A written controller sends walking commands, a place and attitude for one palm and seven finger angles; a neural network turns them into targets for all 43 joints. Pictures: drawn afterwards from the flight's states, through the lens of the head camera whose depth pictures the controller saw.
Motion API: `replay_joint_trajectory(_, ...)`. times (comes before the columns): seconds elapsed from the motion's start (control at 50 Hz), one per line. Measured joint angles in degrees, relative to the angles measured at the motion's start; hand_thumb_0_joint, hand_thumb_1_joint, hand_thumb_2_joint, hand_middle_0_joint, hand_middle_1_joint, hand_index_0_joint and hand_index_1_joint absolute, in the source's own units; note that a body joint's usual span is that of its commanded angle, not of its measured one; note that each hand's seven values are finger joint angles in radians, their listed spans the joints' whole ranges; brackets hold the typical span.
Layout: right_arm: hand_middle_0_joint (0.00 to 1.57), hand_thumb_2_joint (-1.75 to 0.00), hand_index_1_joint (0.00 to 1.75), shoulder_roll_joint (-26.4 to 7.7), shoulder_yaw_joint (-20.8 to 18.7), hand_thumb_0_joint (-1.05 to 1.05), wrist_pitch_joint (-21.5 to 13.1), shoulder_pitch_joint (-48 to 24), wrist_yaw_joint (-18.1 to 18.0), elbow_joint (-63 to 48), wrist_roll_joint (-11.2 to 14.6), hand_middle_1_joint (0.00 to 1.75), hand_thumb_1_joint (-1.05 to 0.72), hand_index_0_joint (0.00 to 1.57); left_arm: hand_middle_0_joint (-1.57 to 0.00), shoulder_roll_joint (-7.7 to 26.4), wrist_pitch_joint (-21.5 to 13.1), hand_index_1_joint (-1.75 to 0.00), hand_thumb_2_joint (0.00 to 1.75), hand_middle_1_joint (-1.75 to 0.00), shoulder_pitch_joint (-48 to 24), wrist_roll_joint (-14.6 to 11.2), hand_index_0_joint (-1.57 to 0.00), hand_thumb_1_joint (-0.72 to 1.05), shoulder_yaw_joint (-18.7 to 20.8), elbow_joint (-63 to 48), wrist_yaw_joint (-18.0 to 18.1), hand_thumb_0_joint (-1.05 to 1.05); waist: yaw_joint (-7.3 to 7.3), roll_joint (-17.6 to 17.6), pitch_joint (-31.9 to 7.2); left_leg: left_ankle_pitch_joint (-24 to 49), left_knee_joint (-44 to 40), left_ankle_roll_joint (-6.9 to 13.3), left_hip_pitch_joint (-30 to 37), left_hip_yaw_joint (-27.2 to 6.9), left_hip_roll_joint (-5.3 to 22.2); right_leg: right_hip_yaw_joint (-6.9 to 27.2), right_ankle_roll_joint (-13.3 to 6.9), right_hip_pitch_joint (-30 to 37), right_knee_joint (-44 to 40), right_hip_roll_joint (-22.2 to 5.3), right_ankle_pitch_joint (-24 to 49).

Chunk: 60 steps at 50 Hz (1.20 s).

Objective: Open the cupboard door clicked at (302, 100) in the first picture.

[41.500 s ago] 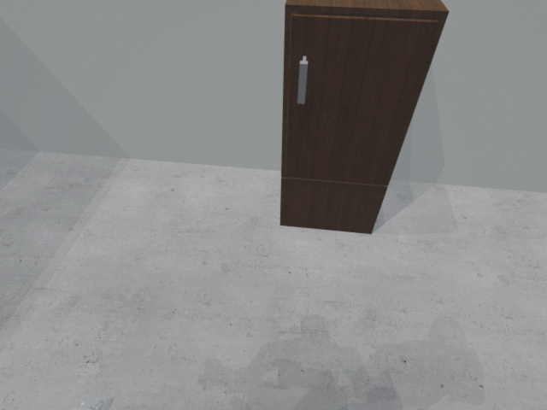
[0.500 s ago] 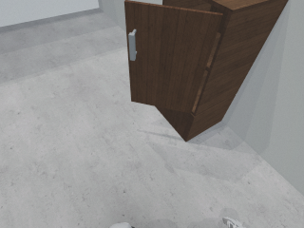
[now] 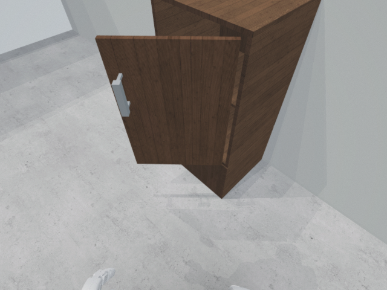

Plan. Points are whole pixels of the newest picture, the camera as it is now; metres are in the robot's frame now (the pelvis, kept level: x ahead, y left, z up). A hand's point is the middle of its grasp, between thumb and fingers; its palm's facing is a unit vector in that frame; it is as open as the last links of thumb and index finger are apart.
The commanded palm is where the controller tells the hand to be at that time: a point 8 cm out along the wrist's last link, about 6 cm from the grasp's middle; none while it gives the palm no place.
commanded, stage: take the last steps up to it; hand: left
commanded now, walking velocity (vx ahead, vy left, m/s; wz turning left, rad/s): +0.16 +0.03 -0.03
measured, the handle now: (122, 95) +0.67 +0.23 +0.00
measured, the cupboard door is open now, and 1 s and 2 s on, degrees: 44 44 44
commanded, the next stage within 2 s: come to a stop and stand still in 0.02 s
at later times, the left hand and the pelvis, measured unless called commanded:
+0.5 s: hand out of the picture +0.10 +0.20 -0.18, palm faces +0.06 -0.98 -0.20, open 7.3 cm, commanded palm none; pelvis +0.09 +0.01 -0.01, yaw -1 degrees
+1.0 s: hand out of the picture +0.10 +0.15 -0.17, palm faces +0.03 -0.98 -0.20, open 7.3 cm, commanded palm none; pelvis +0.06 -0.03 +0.00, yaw -1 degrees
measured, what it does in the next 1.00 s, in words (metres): steps on the spot: right foot, then left foot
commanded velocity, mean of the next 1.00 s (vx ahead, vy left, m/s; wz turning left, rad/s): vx -0.08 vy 0.00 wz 0.00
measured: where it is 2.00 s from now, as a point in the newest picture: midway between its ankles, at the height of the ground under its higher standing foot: outside the picture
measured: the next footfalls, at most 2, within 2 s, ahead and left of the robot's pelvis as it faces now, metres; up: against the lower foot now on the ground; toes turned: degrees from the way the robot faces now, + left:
right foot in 0.04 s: +0.15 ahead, -0.10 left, +0.00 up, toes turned -5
left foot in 0.32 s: +0.17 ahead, +0.13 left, +0.00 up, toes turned +5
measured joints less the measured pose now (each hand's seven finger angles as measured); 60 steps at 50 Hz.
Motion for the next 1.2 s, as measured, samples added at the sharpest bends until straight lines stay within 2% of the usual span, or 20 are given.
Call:
replay_joint_trajectory(0.04,0.2,-0.9,0.3,0.61,0.18,0.0,0.39,1.27,0.19,0.78,0.4,0.3,-0.92,0.2,-0.2,-0.2,-1.09,-0.3,0.9,-0.3,0.09,0.04,-0.19,0.91,-0.28,-0.35,-0.02,0.0,-0.1,0.1,0.04,-4.18,6.56,-0.97,-1.52,-0.07,1.12,-0.27,-1.09,3.64,-4.06,0.91,1.23)
replay_joint_trajectory(0.1,0.2,-0.9,0.3,0.73,-0.11,0.01,1.86,-0.46,0.57,1.36,1.01,0.3,-0.91,0.2,-0.2,-1.55,-2.51,-0.3,0.9,-0.3,0.77,-0.43,-0.19,0.91,-0.77,0.04,0.46,0.0,-0.34,1.65,1.49,-10.85,28.16,-2.21,-10.24,-4.73,2.72,-1.71,-1.61,5.25,-2.6,2.37,-2.46)
replay_joint_trajectory(0.12,0.2,-0.9,0.3,0.69,-0.34,0.01,2.23,-1.37,0.61,1.17,1.07,0.3,-0.91,0.2,-0.2,-2.07,-2.53,-0.3,0.9,-0.3,1.42,-0.54,-0.19,0.91,-0.87,0.27,0.72,0.0,-0.21,1.89,1.71,-10.64,33.16,-2.49,-13.2,-5.92,3.0,-2.05,-1.53,6.4,-3.75,2.67,-2.49)
replay_joint_trajectory(0.16,0.2,-0.9,0.3,0.56,-0.58,0.01,2.62,-3.59,0.6,0.28,1.04,0.3,-0.91,0.2,-0.2,-2.93,-2.46,-0.3,0.9,-0.3,3.07,-0.81,-0.2,0.91,-0.79,0.99,1.31,0.0,0.17,1.98,1.83,-8.47,37.05,-3.17,-18.13,-7.29,4.0,-2.44,-1.08,8.64,-7.05,3.14,-1.41)
replay_joint_trajectory(0.18,0.2,-0.9,0.3,0.61,-0.62,0.01,2.66,-4.73,0.5,-0.39,1.07,0.3,-0.91,0.2,-0.2,-2.94,-2.79,-0.3,0.9,-0.3,3.73,-1.34,-0.2,0.93,0.17,1.01,2.06,-0.02,0.49,1.85,1.77,-7.29,36.06,-3.61,-19.89,-7.85,4.52,-2.58,-1.16,9.55,-8.65,3.33,-0.88)
replay_joint_trajectory(0.24,0.2,-0.9,0.3,0.69,-0.59,0.01,2.61,-8.4,0.21,-2.41,1.26,0.3,-0.91,0.2,-0.2,-1.37,-2.37,-0.3,0.9,-0.3,4.94,-0.85,-0.2,0.96,0.45,2.03,2.62,-0.03,1.78,0.92,1.55,-2.97,26.8,-4.87,-21.66,-8.55,5.43,-2.25,-1.03,11.22,-11.19,3.34,-0.28)
replay_joint_trajectory(0.32,0.2,-0.9,0.3,-1.03,-0.98,0.02,2.7,-12.05,-0.36,-4.13,1.03,0.3,-0.94,0.2,-0.2,-0.84,-0.6,-0.3,0.9,-0.3,7.01,-0.7,-0.2,0.95,-0.17,4.25,2.49,-0.03,2.91,1.21,0.98,8.68,12.2,-5.32,-18.06,-8.87,5.26,-1.57,0.3,11.61,-7.99,3.24,-3.19)
replay_joint_trajectory(0.36,0.2,-0.9,0.3,-1.68,-1.23,0.02,2.6,-12.93,-0.46,-4.43,0.99,0.3,-0.94,0.2,-0.2,-0.64,0.73,-0.3,0.9,-0.3,7.84,-0.88,-0.2,0.94,-0.32,5.12,2.57,-0.02,3.16,0.81,0.21,7.19,11.63,-3.65,-16.96,-8.61,4.69,-1.48,1.2,11.41,-5.29,2.55,-5.56)
replay_joint_trajectory(0.4,0.2,-0.9,0.3,-1.64,-1.08,0.02,3.11,-13.93,-0.54,-4.9,0.89,0.3,-0.94,0.2,-0.2,-0.25,1.78,-0.3,0.9,-0.3,8.64,-0.85,-0.2,0.93,-0.27,5.24,2.82,-0.01,4.09,-0.5,-0.38,5.3,12.05,-2.45,-16.48,-7.84,3.92,-0.7,1.69,11.63,-4.95,1.72,-6.18)
replay_joint_trajectory(0.5,0.2,-0.9,0.3,-1.22,-0.69,0.01,3.53,-17.68,-0.94,-7.11,0.92,0.3,-0.93,0.2,-0.2,0.63,2.91,-0.3,0.9,-0.3,9.54,-0.78,-0.19,0.92,-0.57,4.68,2.31,-0.01,5.21,-2.17,0.57,5.75,10.52,-1.95,-15.97,-6.16,3.2,1.24,1.88,10.08,-2.85,1.06,-7.59)
replay_joint_trajectory(0.58,0.2,-0.9,0.3,-1.19,-0.88,0.01,3.75,-19.89,-1.05,-8.74,0.78,0.3,-0.92,0.2,-0.2,1.01,3.77,-0.3,0.9,-0.3,9.73,-0.56,-0.19,0.91,-0.37,3.88,1.93,0.0,5.09,-1.58,1.59,6.35,10.39,-2.37,-16.61,-5.59,3.73,2.44,1.68,7.98,2.58,2.03,-12.67)
replay_joint_trajectory(0.62,0.2,-0.9,0.3,-1.58,-1.06,0.01,4.0,-20.31,-1.03,-9.16,0.81,0.3,-0.91,0.2,-0.2,1.02,3.68,-0.3,0.9,-0.3,9.88,-0.45,-0.19,0.91,-0.26,3.27,1.83,0.0,4.96,-0.7,1.85,6.46,10.99,-2.96,-17.16,-5.7,4.23,2.51,1.54,8.73,0.53,2.51,-9.89)
replay_joint_trajectory(0.64,0.2,-0.9,0.3,-1.83,-1.2,0.0,4.21,-20.31,-0.97,-9.27,0.96,0.3,-0.91,0.2,-0.2,1.03,3.37,-0.3,0.9,-0.3,10.11,-0.3,-0.19,0.91,-0.21,2.9,1.82,0.0,4.93,-0.29,1.81,6.26,11.82,-3.38,-17.67,-5.8,4.48,2.76,1.22,9.48,-2.01,2.73,-5.75)
replay_joint_trajectory(0.66,0.2,-0.9,0.3,-2.25,-1.48,0.0,4.56,-20.27,-0.87,-9.19,1.17,0.3,-0.91,0.21,-0.2,0.77,3.06,-0.3,0.9,-0.3,10.17,-0.07,-0.19,0.91,-0.21,2.82,1.89,0.0,4.75,0.7,1.88,5.96,12.68,-3.38,-18.02,-6.32,5.05,2.36,0.54,9.69,-2.21,3.38,-5.23)
replay_joint_trajectory(0.72,0.2,-0.9,0.3,-3.08,-2.19,0.0,6.01,-18.92,-0.34,-8.28,1.5,0.3,-0.91,0.2,-0.2,0.21,2.34,-0.3,0.9,-0.3,10.43,0.11,-0.19,0.91,-0.81,3.03,1.96,0.0,4.11,1.61,0.78,-4.33,19.99,-3.51,-19.6,-9.34,3.65,1.12,-1.17,10.64,-3.34,3.56,-7.13)
replay_joint_trajectory(0.78,0.2,-0.9,0.3,-3.35,-2.29,0.01,6.52,-17.79,-0.05,-6.72,1.51,0.3,-0.91,0.2,-0.2,-0.5,1.77,-0.3,0.9,-0.3,10.37,0.07,-0.19,0.91,-1.21,3.39,2.05,0.0,4.07,1.25,-0.21,-6.61,24.8,-3.66,-18.78,-10.21,2.55,1.13,-1.65,11.43,-6.02,3.57,-5.91)
replay_joint_trajectory(0.84,0.2,-0.9,0.3,-3.06,-1.97,0.01,5.89,-16.85,-0.07,-5.62,1.69,0.3,-0.91,0.2,-0.2,-1.04,0.97,-0.3,0.9,-0.3,9.73,-0.09,-0.2,0.9,-1.59,3.69,2.0,0.0,3.67,0.66,-0.23,-5.32,19.22,-4.14,-14.65,-9.81,2.26,1.21,-1.81,11.52,-7.46,3.84,-4.63)
replay_joint_trajectory(0.9,0.2,-0.9,0.3,-2.71,-1.42,0.01,4.56,-15.52,-0.3,-4.36,1.67,0.3,-0.91,0.2,-0.2,-1.07,0.54,-0.3,0.9,-0.3,8.79,-0.7,-0.2,0.92,-1.62,4.42,2.29,0.0,3.0,0.96,-0.23,2.93,8.02,-3.87,-9.03,-10.22,2.98,0.34,-1.68,11.04,-6.73,4.93,-4.79)
replay_joint_trajectory(1.0,0.2,-0.9,0.3,-0.76,-0.18,0.01,4.02,-13.71,-0.82,-1.41,1.25,0.3,-0.91,0.2,-0.2,-0.13,0.81,-0.3,0.9,-0.3,7.05,-1.16,-0.2,0.93,-1.49,5.88,2.37,0.0,3.35,-0.84,-0.02,2.59,5.52,-4.11,-6.93,-9.94,3.4,0.48,-1.81,13.33,-10.08,5.44,-2.52)
replay_joint_trajectory(1.2,0.2,-0.9,0.3,0.6,0.8,0.01,3.92,-9.39,-0.51,0.73,0.79,0.3,-0.91,0.2,-0.2,-0.19,1.12,-0.3,0.9,-0.3,7.65,-1.25,-0.2,0.92,-1.95,7.75,1.95,0.0,2.8,-0.4,-0.89,5.32,2.21,-3.74,-5.65,-9.62,3.44,0.77,-1.44,15.17,-14.76,5.69,0.89)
